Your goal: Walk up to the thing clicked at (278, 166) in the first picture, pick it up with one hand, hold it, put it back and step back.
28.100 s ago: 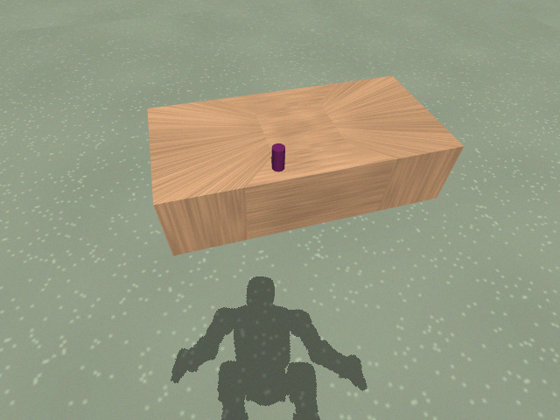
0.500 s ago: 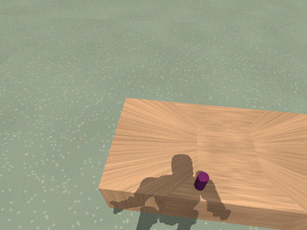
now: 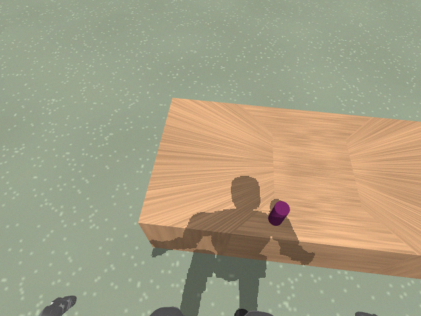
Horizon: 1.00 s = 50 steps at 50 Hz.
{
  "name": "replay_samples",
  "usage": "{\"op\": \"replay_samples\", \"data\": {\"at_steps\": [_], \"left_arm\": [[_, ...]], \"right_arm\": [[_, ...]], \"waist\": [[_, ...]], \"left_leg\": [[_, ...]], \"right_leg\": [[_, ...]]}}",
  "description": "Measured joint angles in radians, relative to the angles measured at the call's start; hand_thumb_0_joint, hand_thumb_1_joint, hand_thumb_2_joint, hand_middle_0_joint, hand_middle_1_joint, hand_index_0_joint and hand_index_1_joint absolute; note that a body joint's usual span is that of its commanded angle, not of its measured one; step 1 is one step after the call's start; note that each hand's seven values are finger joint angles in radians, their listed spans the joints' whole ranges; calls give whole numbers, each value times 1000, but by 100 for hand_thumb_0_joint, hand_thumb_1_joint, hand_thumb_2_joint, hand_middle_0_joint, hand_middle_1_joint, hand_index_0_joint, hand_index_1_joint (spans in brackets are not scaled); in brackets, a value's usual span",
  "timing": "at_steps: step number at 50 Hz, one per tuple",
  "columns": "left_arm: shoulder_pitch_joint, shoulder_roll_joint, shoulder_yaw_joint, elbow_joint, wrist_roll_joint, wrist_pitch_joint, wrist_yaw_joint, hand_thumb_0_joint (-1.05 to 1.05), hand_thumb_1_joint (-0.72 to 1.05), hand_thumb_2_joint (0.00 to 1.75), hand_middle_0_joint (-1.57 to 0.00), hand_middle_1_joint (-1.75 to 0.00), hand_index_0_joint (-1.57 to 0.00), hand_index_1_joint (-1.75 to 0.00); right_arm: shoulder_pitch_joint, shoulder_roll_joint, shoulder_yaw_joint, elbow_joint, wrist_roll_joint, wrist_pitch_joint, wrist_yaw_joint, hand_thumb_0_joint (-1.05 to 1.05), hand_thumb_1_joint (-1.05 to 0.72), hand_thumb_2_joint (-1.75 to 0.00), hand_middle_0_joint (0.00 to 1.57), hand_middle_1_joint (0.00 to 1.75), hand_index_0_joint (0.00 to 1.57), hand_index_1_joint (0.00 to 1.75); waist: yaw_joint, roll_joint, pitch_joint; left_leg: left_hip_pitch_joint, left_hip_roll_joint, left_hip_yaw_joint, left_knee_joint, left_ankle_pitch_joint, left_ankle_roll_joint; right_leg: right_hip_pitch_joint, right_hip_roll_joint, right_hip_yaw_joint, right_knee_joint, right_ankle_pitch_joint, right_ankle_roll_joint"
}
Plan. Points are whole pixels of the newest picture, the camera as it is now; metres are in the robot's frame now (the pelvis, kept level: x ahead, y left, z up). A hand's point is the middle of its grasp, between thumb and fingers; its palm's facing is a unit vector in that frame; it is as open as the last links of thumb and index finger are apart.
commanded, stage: step back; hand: right
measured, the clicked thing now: (278, 213) +0.46 -0.23 -0.39
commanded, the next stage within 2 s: none
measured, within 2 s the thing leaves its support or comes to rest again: neither
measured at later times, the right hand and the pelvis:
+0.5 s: hand out of the picture +0.01 -0.23 -0.16, palm faces +0.05 +0.92 -0.38, open 7.4 cm; pelvis -0.08 +0.04 -0.02, yaw -5 degrees
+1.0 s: hand out of the picture -0.11 -0.21 -0.14, palm faces -0.06 +0.90 -0.44, open 7.4 cm; pelvis -0.19 +0.06 -0.01, yaw +0 degrees
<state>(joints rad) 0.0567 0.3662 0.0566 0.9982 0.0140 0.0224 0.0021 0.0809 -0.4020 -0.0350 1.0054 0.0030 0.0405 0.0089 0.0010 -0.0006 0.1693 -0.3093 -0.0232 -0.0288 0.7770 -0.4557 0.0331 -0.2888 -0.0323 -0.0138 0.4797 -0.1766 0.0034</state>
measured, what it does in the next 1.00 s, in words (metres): walks backwards: right foot, then left foot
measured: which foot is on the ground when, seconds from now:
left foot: down 0.00-0.56, up 0.58-0.86, down 0.88-1.00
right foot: down 0.00-0.10, up 0.12-0.48, down 0.50-0.92, up 0.94-1.00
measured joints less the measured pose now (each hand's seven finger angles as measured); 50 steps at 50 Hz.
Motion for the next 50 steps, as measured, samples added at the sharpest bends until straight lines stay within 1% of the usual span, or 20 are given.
{"op": "replay_samples", "data": {"at_steps": [2,4,6,8,10,12,15,20,24,26,28,30,32,36,42,44,46,47,49,50], "left_arm": [[-11,9,1,-22,7,9,3,0,90,90,-20,-30,-21,-30],[-24,19,0,-47,7,18,4,0,90,90,-20,-30,-21,-30],[-47,33,4,-71,-3,29,6,1,90,90,-20,-30,-21,-30],[-57,40,11,-89,-5,39,15,1,90,90,-20,-30,-20,-30],[-52,35,10,-93,-5,45,20,0,90,90,-20,-30,-20,-30],[-40,30,5,-98,-10,48,20,0,90,90,-20,-30,-20,-30],[-7,19,1,-110,-8,45,15,0,90,90,-20,-30,-20,-30],[36,10,5,-115,-3,42,9,0,90,90,-20,-30,-20,-30],[52,8,11,-121,2,35,2,1,90,90,-20,-30,-20,-30],[56,-2,15,-117,7,25,1,1,90,90,-20,-30,-20,-30],[61,-22,10,-117,12,18,-2,1,90,90,-20,-30,-20,-30],[74,-17,5,-135,13,14,-9,1,90,90,-20,-30,-20,-30],[82,-14,8,-154,10,13,-8,1,90,90,-20,-30,-21,-30],[75,-22,8,-185,9,18,-1,1,90,90,-20,-30,-21,-30],[50,-22,2,-249,17,18,4,0,90,90,-20,-30,-21,-30],[43,-11,1,-262,12,25,0,0,90,90,-20,-30,-21,-30],[34,15,10,-255,6,38,-2,0,90,90,-20,-30,-21,-30],[41,20,14,-246,3,45,-2,0,90,90,-20,-30,-21,-30],[56,14,17,-218,6,60,0,0,90,90,-20,-30,-20,-30],[61,13,17,-206,7,65,-1,0,90,90,-20,-30,-20,-30]], "right_arm": [[20,-5,-6,-20,3,1,2,0,-91,-90,20,30,20,30],[47,-11,-11,-34,-1,-5,1,0,-91,-90,20,30,20,30],[62,3,-20,-32,-20,-11,-7,0,-91,-90,20,30,20,30],[74,27,-15,-34,-32,-9,-7,0,-91,-90,20,30,20,30],[93,43,-9,-42,-35,-7,-9,0,-91,-90,20,30,20,30],[105,53,-5,-50,-39,-4,-17,0,-91,-90,20,30,20,30],[97,55,-6,-69,-34,-3,-30,1,-90,-90,21,30,21,30],[67,55,-7,-121,-23,-15,-40,1,-90,-90,21,30,21,30],[44,47,-2,-149,-17,-15,-34,0,-90,-90,21,30,21,30],[31,35,-2,-150,-12,-9,-31,0,-90,-90,21,30,21,30],[22,22,-5,-141,-3,0,-30,0,-90,-90,21,30,21,30],[21,30,-5,-134,3,10,-32,1,-91,-90,20,30,20,30],[22,34,0,-134,5,11,-29,1,-91,-90,20,30,20,30],[45,6,5,-146,6,-3,-33,0,-91,-90,20,30,20,30],[75,-25,-3,-149,-3,-13,-44,0,-91,-90,20,30,20,30],[84,-20,-6,-147,-11,-19,-41,0,-91,-90,20,30,20,30],[74,17,-8,-131,-24,-21,-38,1,-91,-90,20,30,20,30],[79,30,-3,-132,-31,-22,-32,1,-91,-90,20,30,20,30],[94,37,5,-139,-38,-24,-18,1,-91,-90,20,30,20,30],[101,38,7,-140,-40,-25,-17,1,-91,-90,20,30,20,30]], "waist": [[-10,-11,2],[-21,-17,-1],[-17,-50,19],[-12,-71,39],[-28,-63,38],[-30,-59,28],[-23,-49,25],[-18,-33,33],[-11,-19,32],[-9,11,34],[-22,63,34],[-6,44,17],[16,12,11],[21,7,-8],[7,21,11],[0,12,19],[15,-62,46],[23,-83,42],[2,-61,19],[-9,-45,12]], "left_leg": [[-4,-5,-1,21,-9,10],[38,13,0,-93,92,7],[58,-6,13,-135,60,-8],[59,-10,25,-134,74,1],[60,0,14,-159,100,8],[65,4,17,-199,130,12],[69,8,42,-224,150,20],[53,8,80,-193,149,28],[17,10,107,-131,132,22],[-3,27,106,-87,118,14],[-19,49,64,-59,125,6],[-64,-2,7,68,-12,-7],[-98,-54,-37,226,-82,-18],[-123,-84,-108,355,-54,-35],[-15,-12,-62,66,-27,-51],[42,7,-32,-99,55,-42],[70,-29,6,-144,110,-28],[69,-33,21,-147,117,-23],[47,-4,-4,-138,127,-14],[42,13,-22,-147,140,-12]], "right_leg": [[-38,-15,0,32,-4,14],[-79,-24,-3,83,-19,34],[-127,-28,38,175,-100,15],[-163,37,120,310,-265,-5],[-184,110,153,436,-341,-14],[-199,152,167,535,-326,-19],[-186,165,157,600,-296,-8],[-92,126,129,467,-296,14],[-8,82,91,276,-261,-1],[35,86,68,177,-182,-20],[48,112,37,152,-160,-35],[31,94,47,157,-152,-47],[21,69,71,138,-128,-52],[-8,47,67,78,-66,-42],[-73,39,20,106,-36,-26],[-102,33,2,155,-47,-17],[-117,-1,36,203,-53,-9],[-130,9,65,228,-105,-14],[-167,81,103,389,-281,-12],[-180,115,114,486,-319,-11]]}}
